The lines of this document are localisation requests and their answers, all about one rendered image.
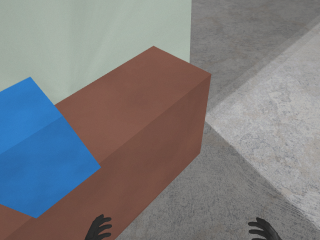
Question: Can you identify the robot right hand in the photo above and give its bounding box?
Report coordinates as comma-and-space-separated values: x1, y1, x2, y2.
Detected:
248, 217, 282, 240

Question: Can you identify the pedestal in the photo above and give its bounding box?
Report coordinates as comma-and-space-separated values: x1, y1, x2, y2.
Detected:
0, 46, 212, 240

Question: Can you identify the robot left hand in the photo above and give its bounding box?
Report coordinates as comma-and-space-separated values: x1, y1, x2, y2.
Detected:
84, 214, 112, 240

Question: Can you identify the carton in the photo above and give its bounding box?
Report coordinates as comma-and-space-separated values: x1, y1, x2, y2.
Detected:
0, 77, 101, 218

